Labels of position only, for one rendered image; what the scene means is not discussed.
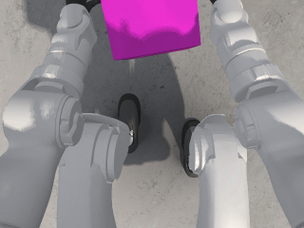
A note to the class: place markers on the robot left hand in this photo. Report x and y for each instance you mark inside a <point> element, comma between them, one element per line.
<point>88,5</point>

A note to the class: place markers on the carton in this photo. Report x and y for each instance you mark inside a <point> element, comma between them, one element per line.
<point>141,28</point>

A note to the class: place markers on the robot right forearm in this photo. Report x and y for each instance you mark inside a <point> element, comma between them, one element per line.
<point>242,56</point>

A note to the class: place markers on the robot right upper arm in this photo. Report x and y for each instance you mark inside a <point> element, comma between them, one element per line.
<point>273,125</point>

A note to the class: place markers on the left robot thigh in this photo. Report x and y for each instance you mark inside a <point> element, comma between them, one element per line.
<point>84,197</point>

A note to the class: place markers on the robot left forearm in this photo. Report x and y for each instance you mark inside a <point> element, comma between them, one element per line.
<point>67,60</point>

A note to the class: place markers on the robot left upper arm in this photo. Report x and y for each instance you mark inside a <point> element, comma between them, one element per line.
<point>39,126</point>

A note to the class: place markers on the left robot foot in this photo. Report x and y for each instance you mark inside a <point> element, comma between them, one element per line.
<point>129,112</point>

